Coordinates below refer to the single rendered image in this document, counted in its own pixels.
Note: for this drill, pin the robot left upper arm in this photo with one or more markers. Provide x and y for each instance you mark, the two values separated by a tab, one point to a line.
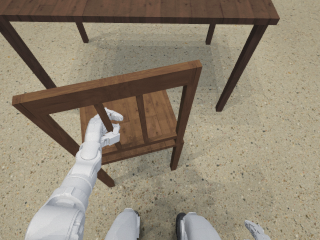
57	223

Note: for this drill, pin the right robot thigh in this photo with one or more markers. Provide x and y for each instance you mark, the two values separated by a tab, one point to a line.
195	227

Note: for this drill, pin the left robot forearm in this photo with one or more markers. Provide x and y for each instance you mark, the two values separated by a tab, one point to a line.
78	184

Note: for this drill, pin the table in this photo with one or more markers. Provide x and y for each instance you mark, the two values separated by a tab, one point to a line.
259	13

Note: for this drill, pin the left robot hand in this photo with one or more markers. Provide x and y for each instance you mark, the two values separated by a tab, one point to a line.
96	130

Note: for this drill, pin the chair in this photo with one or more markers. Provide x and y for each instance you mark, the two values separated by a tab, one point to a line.
149	123

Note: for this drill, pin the robot left shin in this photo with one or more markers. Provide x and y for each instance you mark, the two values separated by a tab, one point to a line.
129	210

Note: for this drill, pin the right robot hand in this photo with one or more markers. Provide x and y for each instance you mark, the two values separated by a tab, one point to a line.
256	231

